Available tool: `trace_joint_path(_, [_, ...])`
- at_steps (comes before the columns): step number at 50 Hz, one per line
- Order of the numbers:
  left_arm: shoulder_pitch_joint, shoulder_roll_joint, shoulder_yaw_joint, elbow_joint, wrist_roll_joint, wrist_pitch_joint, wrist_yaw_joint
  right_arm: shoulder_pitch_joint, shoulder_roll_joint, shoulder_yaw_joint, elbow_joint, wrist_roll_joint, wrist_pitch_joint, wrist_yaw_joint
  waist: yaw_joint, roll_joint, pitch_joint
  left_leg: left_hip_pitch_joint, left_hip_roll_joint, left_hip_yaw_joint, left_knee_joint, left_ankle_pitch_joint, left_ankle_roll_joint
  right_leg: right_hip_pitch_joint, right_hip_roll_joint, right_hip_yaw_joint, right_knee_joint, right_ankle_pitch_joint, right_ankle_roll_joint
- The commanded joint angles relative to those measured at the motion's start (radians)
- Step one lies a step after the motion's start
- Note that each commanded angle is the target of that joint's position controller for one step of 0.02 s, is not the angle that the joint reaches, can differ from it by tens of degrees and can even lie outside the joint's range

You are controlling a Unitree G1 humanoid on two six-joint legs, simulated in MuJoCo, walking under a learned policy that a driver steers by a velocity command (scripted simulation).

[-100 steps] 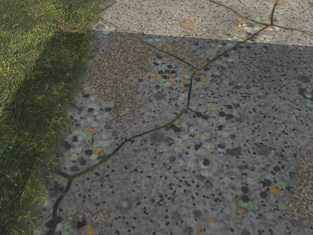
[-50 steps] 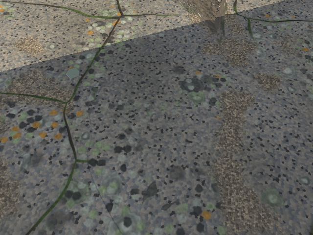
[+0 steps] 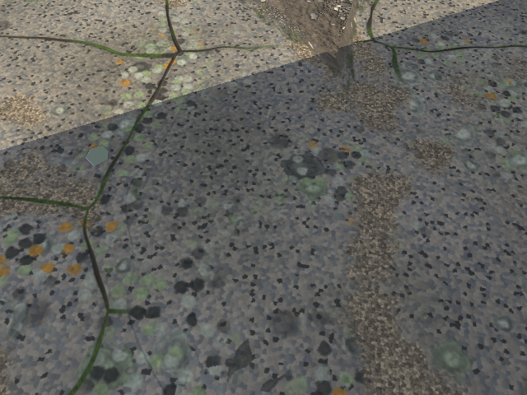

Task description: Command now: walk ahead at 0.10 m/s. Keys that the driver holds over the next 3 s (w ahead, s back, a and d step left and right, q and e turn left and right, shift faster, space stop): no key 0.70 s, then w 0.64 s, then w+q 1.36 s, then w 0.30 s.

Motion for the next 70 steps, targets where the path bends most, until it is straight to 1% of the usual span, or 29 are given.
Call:
trace_joint_path(1, [-0.025,0.028,0.001,-0.054,0.001,-0.005,-0.008,-0.016,-0.186,-0.042,-0.043,0.005,0.008,-0.016,0.020,0.161,-0.065,0.021,0.182,-0.089,-0.041,0.816,0.146,0.117,0.035,-0.031,-0.164,0.151,-0.004])
trace_joint_path(4, [0.020,0.075,0.021,-0.033,0.017,-0.003,-0.001,-0.058,-0.175,-0.039,-0.041,0.023,0.000,-0.012,0.073,0.132,-0.077,-0.025,0.155,-0.097,0.033,0.671,0.102,0.301,0.048,-0.017,-0.370,0.350,-0.055])
trace_joint_path(5, [0.050,0.123,0.035,-0.030,0.027,-0.003,0.010,-0.039,-0.157,-0.035,-0.034,0.009,-0.009,-0.007,0.081,0.086,-0.109,-0.074,0.114,-0.073,0.098,0.568,0.058,0.420,-0.021,0.053,-0.376,0.567,-0.083])
trace_joint_path(6, [0.101,0.186,0.046,-0.030,0.041,0.001,0.019,0.018,-0.108,-0.020,-0.035,-0.023,-0.021,-0.003,0.062,-0.045,-0.203,-0.202,0.040,-0.028,0.236,0.245,-0.001,0.616,-0.177,0.201,-0.294,0.881,-0.165])
trace_joint_path(7, [0.131,0.123,0.028,-0.007,0.045,0.011,0.019,0.073,-0.059,-0.004,-0.013,-0.017,-0.012,-0.006,0.064,-0.173,-0.281,-0.228,0.013,-0.035,0.383,-0.160,-0.045,0.618,-0.321,0.352,-0.339,0.863,-0.296])
trace_joint_path(8, [0.106,0.071,0.009,-0.003,0.032,0.010,0.011,0.010,-0.091,-0.011,-0.027,-0.002,0.006,-0.007,0.075,-0.167,-0.215,-0.283,0.019,-0.067,0.486,-0.365,-0.068,0.540,-0.330,0.418,-0.404,0.703,-0.320])
trace_joint_path(11, [-0.044,0.095,0.007,-0.008,0.027,-0.004,-0.001,-0.047,-0.130,-0.034,-0.028,0.000,0.052,-0.025,0.033,-0.079,-0.084,-0.318,0.062,-0.073,0.540,-0.306,-0.086,0.330,-0.261,0.332,-0.490,0.365,-0.247])
trace_joint_path(14, [-0.111,0.088,0.006,0.007,0.037,0.004,0.005,-0.025,-0.086,-0.025,-0.001,-0.006,0.063,-0.032,0.004,-0.109,-0.079,-0.162,0.052,-0.032,0.373,-0.171,-0.088,0.191,-0.186,0.220,-0.517,0.259,-0.210])
trace_joint_path(17, [-0.112,0.070,0.000,0.038,0.021,0.015,0.013,-0.012,-0.073,-0.023,0.026,-0.011,0.057,-0.021,-0.013,-0.098,-0.097,-0.020,0.023,0.015,0.146,0.088,-0.062,0.143,-0.137,0.158,-0.489,0.074,-0.174])
trace_joint_path(19, [-0.051,0.039,-0.011,0.078,0.023,0.016,0.011,-0.051,-0.116,-0.026,0.007,-0.032,0.058,-0.017,0.015,-0.037,-0.044,-0.005,0.080,-0.051,0.047,0.144,-0.020,0.097,-0.083,0.131,-0.464,-0.137,-0.083])
trace_joint_path(20, [-0.027,0.045,-0.006,0.078,0.027,0.020,0.012,-0.085,-0.177,-0.040,0.007,-0.016,0.056,-0.021,0.069,0.073,0.008,-0.143,0.088,-0.062,0.039,-0.026,0.020,0.145,-0.027,0.075,-0.453,-0.130,-0.046])
trace_joint_path(21, [-0.054,0.053,-0.006,0.085,0.032,0.021,0.017,-0.116,-0.146,-0.035,0.007,-0.011,0.047,-0.019,0.056,0.096,0.035,-0.249,0.078,-0.071,-0.005,-0.154,0.033,0.232,-0.009,0.052,-0.407,-0.061,-0.025])
trace_joint_path(26, [-0.017,0.058,0.001,0.148,0.022,0.020,0.026,-0.112,-0.102,-0.022,0.039,-0.014,0.003,-0.013,0.056,0.073,-0.013,-0.192,0.061,-0.051,0.007,0.059,-0.008,0.306,-0.020,0.051,-0.337,0.204,-0.048])
trace_joint_path(33, [-0.003,0.059,0.003,0.223,0.014,0.031,0.028,-0.090,-0.094,-0.017,0.076,-0.008,0.012,-0.013,0.047,0.025,-0.034,-0.134,0.047,-0.031,0.029,0.196,0.006,0.331,-0.023,0.049,-0.325,0.305,-0.038])
trace_joint_path(35, [0.001,0.061,0.003,0.242,0.014,0.036,0.031,-0.089,-0.090,-0.016,0.085,-0.007,0.014,-0.013,0.048,0.019,-0.031,-0.129,0.044,-0.028,0.027,0.214,0.008,0.338,-0.024,0.050,-0.326,0.315,-0.036])
trace_joint_path(37, [0.027,0.056,0.005,0.272,0.006,0.041,0.032,-0.056,-0.107,-0.024,0.107,0.003,0.020,-0.014,0.043,0.052,-0.033,-0.124,0.043,-0.042,-0.004,-0.045,0.041,0.312,0.027,-0.007,-0.275,0.043,-0.039])
trace_joint_path(40, [-0.056,0.044,0.003,0.240,-0.006,0.015,0.024,-0.007,-0.183,-0.049,0.108,0.023,0.009,-0.016,0.006,0.175,0.113,-0.109,0.249,-0.340,-0.180,-0.492,0.181,0.043,0.046,-0.052,-0.086,-0.159,-0.052])
trace_joint_path(42, [-0.097,0.043,0.002,0.219,-0.017,-0.018,0.010,-0.012,-0.187,-0.055,0.107,0.019,-0.019,-0.017,0.006,0.183,0.182,-0.081,0.348,-0.456,-0.225,-0.398,0.236,-0.078,-0.025,0.014,0.009,-0.159,-0.082])
trace_joint_path(44, [-0.084,0.052,0.005,0.221,-0.023,-0.040,-0.006,-0.038,-0.164,-0.054,0.098,0.022,-0.034,-0.009,0.027,0.158,0.159,-0.016,0.330,-0.380,-0.188,-0.232,0.207,-0.081,-0.056,0.023,-0.062,-0.182,-0.104])
trace_joint_path(47, [0.130,0.062,0.027,0.324,-0.013,-0.045,-0.013,-0.116,-0.167,-0.056,0.076,0.031,-0.025,0.005,0.131,0.121,0.052,-0.227,0.177,-0.152,-0.057,-0.028,0.123,0.405,0.047,-0.082,-0.278,0.079,-0.084])
trace_joint_path(48, [0.248,0.097,0.045,0.357,-0.010,-0.041,-0.011,-0.148,-0.146,-0.048,0.063,0.026,-0.029,0.005,0.186,0.055,0.009,-0.311,0.117,-0.068,0.117,0.105,0.083,0.547,0.002,0.008,-0.317,0.062,-0.103])
trace_joint_path(49, [0.373,0.210,0.072,0.375,-0.014,-0.041,-0.005,-0.156,-0.068,-0.028,0.025,0.015,-0.038,0.005,0.209,-0.239,-0.045,-0.499,-0.016,0.078,0.492,0.010,-0.004,0.691,-0.234,0.411,-0.501,-0.065,-0.222])
trace_joint_path(50, [0.405,0.192,0.054,0.381,0.003,-0.055,-0.017,-0.178,-0.067,-0.029,0.002,0.029,-0.053,0.001,0.207,-0.277,-0.072,-0.632,-0.060,-0.030,0.742,-0.255,-0.006,0.709,-0.373,0.741,-0.632,-0.153,-0.328])
trace_joint_path(52, [0.221,0.093,0.017,0.324,0.008,-0.077,-0.020,-0.176,-0.110,-0.038,0.006,0.059,-0.072,0.014,0.121,-0.095,0.038,-0.735,0.061,-0.092,0.867,-0.103,0.057,0.613,-0.333,0.551,-0.622,-0.184,-0.270])
trace_joint_path(54, [0.160,0.060,-0.003,0.300,0.009,-0.079,-0.027,-0.183,-0.128,-0.054,0.016,0.031,-0.073,0.013,0.086,-0.030,0.058,-0.688,0.120,-0.066,0.766,0.058,0.070,0.545,-0.254,0.356,-0.646,0.027,-0.198])
trace_joint_path(58, [0.240,0.081,-0.011,0.323,0.017,-0.062,-0.009,-0.234,-0.080,-0.050,-0.003,0.019,-0.051,0.026,0.084,-0.041,0.054,-0.651,0.125,-0.007,0.616,0.167,0.014,0.509,-0.207,0.192,-0.670,0.325,-0.199])
trace_joint_path(62, [0.259,0.112,-0.009,0.314,0.020,-0.054,0.010,-0.406,-0.048,-0.029,-0.068,0.019,-0.048,0.034,0.117,-0.046,0.093,-0.596,0.090,0.032,0.330,0.325,-0.009,0.438,-0.177,0.105,-0.708,0.355,-0.189])
trace_joint_path(67, [0.329,0.112,-0.001,0.340,0.001,-0.047,0.013,-0.524,-0.064,-0.020,-0.117,0.029,-0.054,0.058,0.129,-0.050,0.133,-0.565,0.065,0.032,0.170,0.374,0.026,0.524,-0.224,0.074,-0.701,0.371,-0.185])
trace_joint_path(70, [0.294,0.143,0.015,0.329,0.007,-0.037,0.015,-0.482,-0.104,-0.031,-0.119,0.030,-0.060,0.075,0.075,-0.073,0.064,-0.467,0.027,0.059,0.145,0.300,0.081,0.629,-0.252,0.017,-0.589,0.655,-0.155])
